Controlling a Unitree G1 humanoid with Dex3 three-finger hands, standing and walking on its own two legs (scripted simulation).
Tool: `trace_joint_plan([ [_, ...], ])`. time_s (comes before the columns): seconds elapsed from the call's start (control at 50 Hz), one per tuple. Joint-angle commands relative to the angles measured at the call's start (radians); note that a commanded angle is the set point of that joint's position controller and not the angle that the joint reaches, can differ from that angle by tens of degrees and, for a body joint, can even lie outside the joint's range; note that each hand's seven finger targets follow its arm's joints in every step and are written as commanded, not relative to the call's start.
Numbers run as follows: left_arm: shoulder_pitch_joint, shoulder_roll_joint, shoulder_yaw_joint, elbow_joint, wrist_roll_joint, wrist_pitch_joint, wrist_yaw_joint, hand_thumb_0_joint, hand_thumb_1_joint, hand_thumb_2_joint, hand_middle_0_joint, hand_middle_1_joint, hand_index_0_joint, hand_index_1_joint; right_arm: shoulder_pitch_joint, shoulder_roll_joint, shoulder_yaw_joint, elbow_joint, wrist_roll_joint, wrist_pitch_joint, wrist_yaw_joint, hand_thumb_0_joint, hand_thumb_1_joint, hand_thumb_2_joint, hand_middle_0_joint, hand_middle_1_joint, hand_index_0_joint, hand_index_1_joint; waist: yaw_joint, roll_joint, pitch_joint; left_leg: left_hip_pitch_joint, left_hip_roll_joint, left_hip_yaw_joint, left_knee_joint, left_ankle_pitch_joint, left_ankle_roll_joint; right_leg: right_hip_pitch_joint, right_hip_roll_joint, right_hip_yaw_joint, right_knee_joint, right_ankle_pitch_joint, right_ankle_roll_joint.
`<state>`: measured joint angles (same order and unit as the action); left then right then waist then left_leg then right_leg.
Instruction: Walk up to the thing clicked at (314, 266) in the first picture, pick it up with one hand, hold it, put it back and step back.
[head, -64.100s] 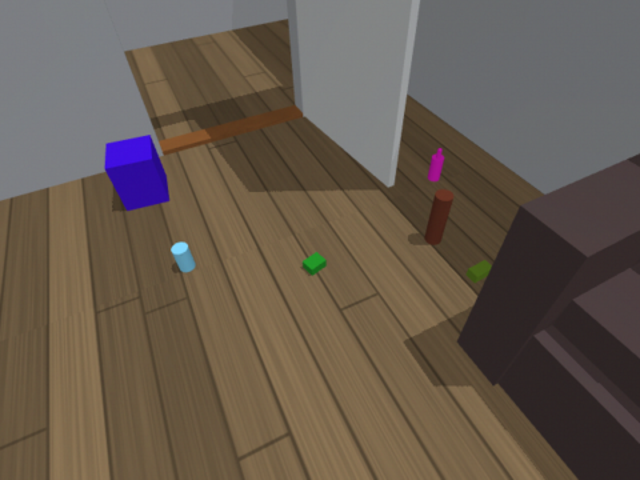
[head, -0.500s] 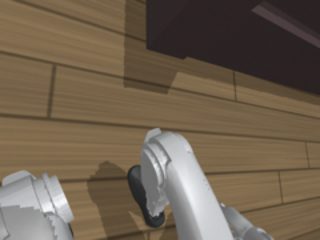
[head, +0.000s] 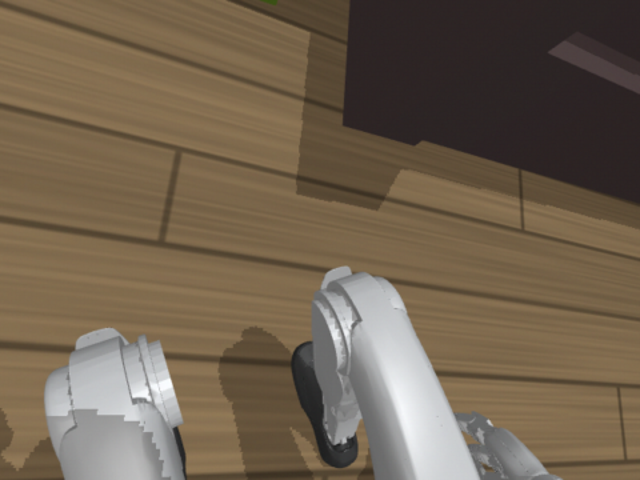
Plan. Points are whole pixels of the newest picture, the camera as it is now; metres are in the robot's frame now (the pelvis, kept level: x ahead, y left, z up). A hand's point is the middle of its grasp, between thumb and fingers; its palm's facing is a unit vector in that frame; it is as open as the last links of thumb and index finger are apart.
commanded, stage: settle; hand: left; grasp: from above
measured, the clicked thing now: out of the picture +0.48 +0.36 -0.22
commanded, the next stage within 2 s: lift in 0.26 s
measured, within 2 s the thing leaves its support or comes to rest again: neither
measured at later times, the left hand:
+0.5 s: hand out of the picture +0.45 +0.36 -0.11, palm faces -0.45 -0.02 -0.89, open 9.9 cm
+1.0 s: hand out of the picture +0.38 +0.35 +0.03, palm faces -0.46 -0.06 -0.88, open 9.8 cm
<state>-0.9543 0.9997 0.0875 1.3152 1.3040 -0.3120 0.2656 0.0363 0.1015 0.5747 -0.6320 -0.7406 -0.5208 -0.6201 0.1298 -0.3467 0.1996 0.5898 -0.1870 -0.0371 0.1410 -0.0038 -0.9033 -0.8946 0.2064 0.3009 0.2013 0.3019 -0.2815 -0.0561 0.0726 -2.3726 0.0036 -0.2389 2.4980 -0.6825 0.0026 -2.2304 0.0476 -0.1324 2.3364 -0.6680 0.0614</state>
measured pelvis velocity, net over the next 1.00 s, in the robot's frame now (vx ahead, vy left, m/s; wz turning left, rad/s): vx -0.01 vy -0.01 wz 0.14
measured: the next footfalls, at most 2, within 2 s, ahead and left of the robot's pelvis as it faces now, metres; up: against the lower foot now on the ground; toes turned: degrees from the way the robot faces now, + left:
none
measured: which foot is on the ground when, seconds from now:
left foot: down 0.00-1.00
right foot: down 0.00-1.00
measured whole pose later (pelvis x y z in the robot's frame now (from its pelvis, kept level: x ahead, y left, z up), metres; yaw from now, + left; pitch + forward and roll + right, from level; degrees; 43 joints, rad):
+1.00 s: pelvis -0.01 -0.01 +0.11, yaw +8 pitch +33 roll -7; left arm -0.66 0.76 0.04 0.84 1.07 -0.33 -0.02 0.06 0.19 0.34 -0.88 -0.57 -0.64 -0.42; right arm 0.14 -0.28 0.01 0.62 -0.03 0.10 0.04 0.00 -0.91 -0.90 0.21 0.30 0.20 0.30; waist -0.13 0.04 -0.14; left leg -2.05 0.01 -0.10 2.09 -0.63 0.01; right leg -1.97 0.00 -0.03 2.02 -0.64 0.06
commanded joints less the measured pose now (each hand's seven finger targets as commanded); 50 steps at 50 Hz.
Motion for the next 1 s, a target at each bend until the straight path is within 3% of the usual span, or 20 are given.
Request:
trace_joint_plan([
  [0.0, -0.290, 0.215, 0.010, -0.226, -0.055, -0.014, -0.040, 0.000, 0.350, 0.563, -0.691, -0.669, -0.746, -0.613, 0.198, -0.278, -0.117, 0.003, 0.028, 0.037, -0.026, 0.000, -0.899, -0.896, 0.200, 0.300, 0.200, 0.300, -0.022, 0.455, -0.680, 0.564, 0.006, 0.107, -0.267, 0.242, 0.005, 0.294, 0.021, -0.089, -0.225, 0.243, -0.104],
  [0.06, -0.321, 0.234, 0.025, -0.282, -0.071, -0.037, -0.059, 0.000, 0.350, 0.550, -0.709, -0.631, -0.757, -0.582, 0.196, -0.278, -0.115, -0.003, 0.035, 0.058, -0.035, 0.000, -0.901, -0.897, 0.200, 0.300, 0.200, 0.300, -0.005, 0.454, -0.724, 0.600, 0.001, 0.111, -0.278, 0.255, 0.005, 0.302, 0.016, -0.079, -0.233, 0.243, -0.106],
  [0.1, -0.283, 0.239, 0.044, -0.241, -0.069, -0.046, -0.062, 0.000, 0.391, 0.567, -0.740, -0.648, -0.789, -0.599, 0.196, -0.272, -0.119, -0.007, 0.036, 0.068, -0.037, 0.000, -0.902, -0.897, 0.200, 0.300, 0.200, 0.300, -0.001, 0.419, -0.709, 0.593, 0.001, 0.116, -0.273, 0.249, 0.009, 0.300, 0.017, -0.077, -0.242, 0.233, -0.104],
  [0.16, -0.322, 0.240, 0.038, -0.253, -0.061, -0.067, -0.060, 0.000, 0.394, 0.555, -0.754, -0.619, -0.798, -0.575, 0.186, -0.259, -0.113, -0.007, 0.035, 0.083, -0.044, 0.000, -0.902, -0.897, 0.200, 0.300, 0.200, 0.300, -0.006, 0.411, -0.690, 0.546, -0.005, 0.128, -0.285, 0.182, 0.011, 0.291, 0.017, -0.071, -0.256, 0.178, -0.109],
  [0.2, -0.327, 0.242, 0.045, -0.255, -0.051, -0.071, -0.053, 0.000, 0.412, 0.552, -0.774, -0.619, -0.817, -0.576, 0.191, -0.250, -0.116, -0.003, 0.037, 0.087, -0.045, 0.000, -0.906, -0.898, 0.200, 0.300, 0.200, 0.300, 0.009, 0.422, -0.727, 0.580, -0.004, 0.134, -0.299, 0.185, 0.012, 0.299, 0.017, -0.066, -0.255, 0.182, -0.105],
  [0.32, -0.354, 0.200, 0.018, -0.235, -0.050, -0.061, -0.047, 0.000, 0.458, 0.588, -0.800, -0.649, -0.843, -0.605, 0.202, -0.248, -0.128, 0.009, 0.044, 0.094, -0.053, 0.000, -0.908, -0.898, 0.200, 0.300, 0.200, 0.300, -0.004, 0.427, -0.728, 0.602, -0.010, 0.133, -0.323, 0.190, 0.012, 0.268, 0.011, -0.064, -0.263, 0.191, -0.106],
  [0.34, -0.366, 0.195, 0.013, -0.246, -0.052, -0.059, -0.047, 0.000, 0.459, 0.508, -0.801, -0.692, -0.866, -0.625, 0.202, -0.246, -0.129, 0.004, 0.044, 0.095, -0.054, 0.000, -0.935, -0.910, 0.199, 0.300, 0.199, 0.300, -0.003, 0.430, -0.737, 0.601, -0.011, 0.130, -0.332, 0.177, 0.012, 0.262, 0.010, -0.065, -0.266, 0.181, -0.108],
  [0.36, -0.352, 0.196, 0.018, -0.246, -0.052, -0.054, -0.050, 0.000, 0.380, 0.567, -0.744, -0.612, -0.786, -0.545, 0.204, -0.245, -0.131, 0.005, 0.046, 0.095, -0.054, 0.000, -0.890, -0.893, 0.201, 0.300, 0.200, 0.300, 0.003, 0.437, -0.741, 0.613, -0.012, 0.132, -0.339, 0.182, 0.012, 0.267, 0.008, -0.063, -0.267, 0.183, -0.107],
  [0.38, -0.343, 0.201, 0.020, -0.249, -0.052, -0.050, -0.054, 0.000, 0.418, 0.487, -0.774, -0.656, -0.837, -0.590, 0.206, -0.245, -0.135, 0.003, 0.048, 0.097, -0.055, 0.000, -0.934, -0.910, 0.199, 0.300, 0.199, 0.300, 0.014, 0.444, -0.759, 0.625, -0.012, 0.128, -0.349, 0.182, 0.010, 0.265, 0.007, -0.063, -0.265, 0.182, -0.109],
  [0.44, -0.326, 0.189, 0.024, -0.288, -0.079, -0.023, -0.081, 0.000, 0.528, 0.539, -0.854, -0.642, -0.909, -0.585, 0.213, -0.237, -0.154, -0.006, 0.061, 0.101, -0.056, 0.000, -0.917, -0.906, 0.199, 0.300, 0.199, 0.300, 0.039, 0.475, -0.802, 0.677, -0.008, 0.130, -0.402, 0.170, 0.010, 0.273, 0.003, -0.053, -0.280, 0.177, -0.108],
  [0.48, -0.291, 0.170, 0.023, -0.280, -0.110, -0.002, -0.109, 0.000, 0.540, 0.553, -0.864, -0.642, -0.918, -0.586, 0.221, -0.236, -0.165, -0.008, 0.070, 0.107, -0.057, 0.000, -0.919, -0.906, 0.199, 0.300, 0.200, 0.300, 0.035, 0.448, -0.780, 0.656, -0.015, 0.134, -0.418, 0.154, 0.014, 0.290, -0.001, -0.042, -0.303, 0.167, -0.109],
  [0.54, -0.265, 0.179, 0.038, -0.366, -0.148, 0.013, -0.160, 0.000, 0.567, 0.505, -0.884, -0.612, -0.942, -0.552, 0.223, -0.220, -0.183, -0.008, 0.085, 0.121, -0.063, 0.000, -0.920, -0.906, 0.199, 0.300, 0.200, 0.300, 0.062, 0.439, -0.857, 0.685, -0.013, 0.152, -0.443, 0.169, 0.022, 0.344, -0.003, -0.020, -0.330, 0.179, -0.107],
  [0.56, -0.234, 0.157, 0.033, -0.381, -0.165, 0.015, -0.181, 0.000, 0.574, 0.491, -0.882, -0.605, -0.943, -0.542, 0.227, -0.214, -0.190, -0.011, 0.089, 0.124, -0.065, 0.000, -0.917, -0.905, 0.200, 0.300, 0.200, 0.300, 0.066, 0.420, -0.859, 0.704, -0.013, 0.155, -0.448, 0.192, 0.025, 0.355, -0.006, -0.016, -0.343, 0.194, -0.106],
  [0.66, -0.182, 0.173, 0.072, -0.501, -0.216, -0.032, -0.247, 0.000, 0.596, 0.475, -0.926, -0.556, -0.976, -0.504, 0.218, -0.196, -0.216, -0.006, 0.104, 0.136, -0.083, 0.000, -0.923, -0.908, 0.199, 0.300, 0.199, 0.300, 0.085, 0.364, -0.891, 0.716, -0.017, 0.171, -0.465, 0.213, 0.028, 0.411, -0.009, 0.012, -0.388, 0.207, -0.108],
  [0.7, -0.165, 0.183, 0.093, -0.550, -0.235, -0.052, -0.252, 0.000, 0.567, 0.462, -0.899, -0.555, -0.951, -0.501, 0.210, -0.180, -0.225, -0.010, 0.114, 0.137, -0.089, 0.000, -0.919, -0.907, 0.200, 0.300, 0.200, 0.300, 0.103, 0.363, -0.915, 0.744, -0.014, 0.177, -0.493, 0.208, 0.030, 0.436, -0.009, 0.024, -0.407, 0.206, -0.105],
  [0.76, -0.116, 0.116, 0.072, -0.562, -0.244, -0.067, -0.247, 0.000, 0.564, 0.503, -0.897, -0.570, -0.943, -0.523, 0.197, -0.165, -0.238, -0.006, 0.126, 0.133, -0.096, 0.000, -0.914, -0.906, 0.200, 0.300, 0.200, 0.300, 0.112, 0.378, -0.875, 0.777, -0.006, 0.162, -0.574, 0.141, 0.027, 0.422, -0.012, 0.024, -0.431, 0.170, -0.102],
  [0.86, -0.054, 0.078, 0.060, -0.599, -0.253, -0.052, -0.237, 0.000, 0.602, 0.519, -0.911, -0.591, -0.959, -0.542, 0.177, -0.151, -0.252, -0.016, 0.146, 0.126, -0.106, 0.000, -0.908, -0.904, 0.200, 0.300, 0.200, 0.300, 0.128, 0.340, -0.861, 0.824, 0.001, 0.140, -0.688, 0.056, 0.036, 0.486, -0.013, 0.026, -0.495, 0.139, -0.091],
  [0.94, 0.010, 0.041, 0.047, -0.676, -0.278, -0.015, -0.246, 0.000, 0.628, 0.499, -0.913, -0.595, -0.966, -0.541, 0.175, -0.143, -0.267, -0.016, 0.165, 0.118, -0.117, 0.000, -0.903, -0.902, 0.200, 0.300, 0.200, 0.300, 0.139, 0.316, -0.887, 0.928, 0.005, 0.131, -0.750, 0.129, 0.034, 0.565, -0.017, 0.031, -0.552, 0.189, -0.086],
  [0.96, 0.044, 0.004, 0.020, -0.678, -0.283, -0.005, -0.256, 0.000, 0.605, 0.486, -0.907, -0.578, -0.956, -0.528, 0.183, -0.137, -0.269, -0.015, 0.168, 0.118, -0.118, 0.000, -0.905, -0.903, 0.200, 0.300, 0.200, 0.300, 0.138, 0.301, -0.873, 0.949, 0.007, 0.138, -0.764, 0.160, 0.033, 0.593, -0.015, 0.034, -0.580, 0.204, -0.086],
  [0.98, 0.045, 0.017, 0.031, -0.715, -0.290, 0.001, -0.261, 0.000, 0.594, 0.475, -0.893, -0.570, -0.941, -0.520, 0.173, -0.135, -0.272, -0.015, 0.172, 0.117, -0.123, 0.000, -0.904, -0.903, 0.200, 0.300, 0.200, 0.300, 0.144, 0.292, -0.894, 0.976, 0.008, 0.141, -0.775, 0.172, 0.034, 0.617, -0.015, 0.037, -0.599, 0.208, -0.086],
])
